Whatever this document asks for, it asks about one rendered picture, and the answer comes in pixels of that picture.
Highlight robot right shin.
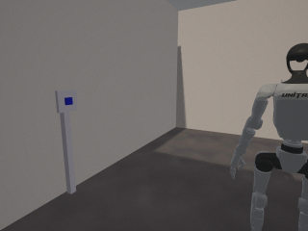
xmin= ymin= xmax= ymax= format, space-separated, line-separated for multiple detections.
xmin=298 ymin=212 xmax=308 ymax=231

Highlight button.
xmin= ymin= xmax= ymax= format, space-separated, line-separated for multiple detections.
xmin=64 ymin=97 xmax=73 ymax=105

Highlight left robot forearm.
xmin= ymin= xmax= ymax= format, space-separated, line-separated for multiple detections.
xmin=234 ymin=116 xmax=256 ymax=157

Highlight panel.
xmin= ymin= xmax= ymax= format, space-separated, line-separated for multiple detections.
xmin=55 ymin=90 xmax=78 ymax=194

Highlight robot left hand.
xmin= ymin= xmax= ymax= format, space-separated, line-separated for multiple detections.
xmin=230 ymin=153 xmax=245 ymax=179

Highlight left robot upper arm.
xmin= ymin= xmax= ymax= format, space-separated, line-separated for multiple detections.
xmin=247 ymin=83 xmax=277 ymax=130

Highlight robot head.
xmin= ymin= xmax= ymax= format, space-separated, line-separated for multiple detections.
xmin=282 ymin=43 xmax=308 ymax=84

